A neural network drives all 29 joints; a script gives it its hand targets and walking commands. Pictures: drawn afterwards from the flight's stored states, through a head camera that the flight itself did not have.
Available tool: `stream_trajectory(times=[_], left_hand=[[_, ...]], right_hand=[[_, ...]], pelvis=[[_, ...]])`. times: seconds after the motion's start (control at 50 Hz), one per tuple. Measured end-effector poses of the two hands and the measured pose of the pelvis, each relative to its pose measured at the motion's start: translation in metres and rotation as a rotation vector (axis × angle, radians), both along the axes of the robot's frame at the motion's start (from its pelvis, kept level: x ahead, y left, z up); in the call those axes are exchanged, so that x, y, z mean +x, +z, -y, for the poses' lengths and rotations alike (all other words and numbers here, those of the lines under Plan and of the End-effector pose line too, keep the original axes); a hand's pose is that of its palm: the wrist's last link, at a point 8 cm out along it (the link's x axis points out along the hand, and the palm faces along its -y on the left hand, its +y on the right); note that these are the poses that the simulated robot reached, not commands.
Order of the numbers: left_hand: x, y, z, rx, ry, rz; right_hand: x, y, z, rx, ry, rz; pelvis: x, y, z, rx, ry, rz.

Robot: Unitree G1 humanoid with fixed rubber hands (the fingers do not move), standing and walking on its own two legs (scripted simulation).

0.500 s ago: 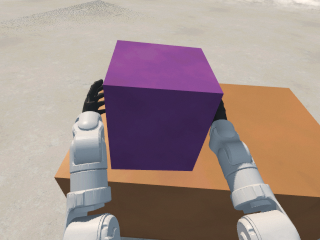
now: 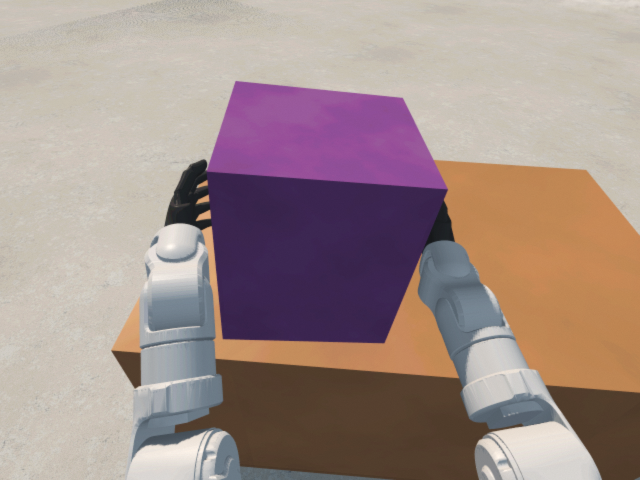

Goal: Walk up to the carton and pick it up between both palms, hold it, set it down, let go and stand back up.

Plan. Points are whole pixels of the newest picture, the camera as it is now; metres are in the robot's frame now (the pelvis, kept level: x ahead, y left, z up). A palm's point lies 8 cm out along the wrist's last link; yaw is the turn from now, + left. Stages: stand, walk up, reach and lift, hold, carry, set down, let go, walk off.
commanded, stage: hold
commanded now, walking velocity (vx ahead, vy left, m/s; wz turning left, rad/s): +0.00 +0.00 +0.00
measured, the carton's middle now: (313, 217) +0.39 +0.00 +0.16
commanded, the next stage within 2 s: none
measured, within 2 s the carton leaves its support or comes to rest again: neither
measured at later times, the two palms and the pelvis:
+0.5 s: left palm (184, 225) +0.36 +0.15 +0.19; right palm (436, 238) +0.35 -0.15 +0.16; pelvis -0.01 +0.00 +0.00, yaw +0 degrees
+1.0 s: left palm (181, 224) +0.36 +0.16 +0.19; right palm (432, 234) +0.35 -0.14 +0.16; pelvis +0.00 +0.00 +0.00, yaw +0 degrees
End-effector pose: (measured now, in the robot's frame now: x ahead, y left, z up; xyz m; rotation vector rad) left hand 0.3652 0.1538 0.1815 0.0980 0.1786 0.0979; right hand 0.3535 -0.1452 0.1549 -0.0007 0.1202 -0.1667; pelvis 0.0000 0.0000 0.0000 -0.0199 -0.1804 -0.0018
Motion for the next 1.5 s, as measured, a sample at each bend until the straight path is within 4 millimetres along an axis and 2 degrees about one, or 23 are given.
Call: stream_trajectory(times=[0.14,0.3,0.44,0.64,0.78,0.92,1.5], left_hand=[[-0.002,0.008,0.002,-0.001,0.0,0.036],[-0.007,0.005,0.0,-0.019,0.001,0.023],[-0.003,0.003,0.001,-0.011,-0.002,-0.01],[-0.004,0.006,0.0,-0.007,0.005,0.018],[0.0,-0.002,-0.002,-0.007,0.006,-0.02],[-0.001,0.006,-0.002,-0.011,-0.001,0.031],[-0.002,0.002,-0.004,-0.006,0.005,0.006]], right_hand=[[-0.001,0.008,0.002,0.007,-0.003,0.038],[-0.007,0.009,0.001,-0.013,-0.004,0.027],[-0.005,0.004,0.0,-0.001,-0.01,-0.003],[-0.002,0.011,0.0,-0.001,0.001,0.028],[0.001,0.001,-0.001,-0.007,0.0,-0.01],[-0.001,0.01,-0.002,-0.002,-0.005,0.041],[-0.001,0.005,-0.004,0.004,0.004,0.021]], pelvis=[[0.001,0.0,0.0,-0.003,0.002,0.001],[-0.002,0.0,0.0,0.0,-0.001,0.017],[-0.005,0.0,0.0,0.004,-0.003,0.01],[-0.005,0.0,0.0,0.001,-0.003,0.003],[-0.003,0.0,0.001,0.005,0.004,-0.003],[0.0,0.0,-0.001,-0.002,0.005,0.0],[0.0,0.0,-0.004,-0.001,0.004,0.005]])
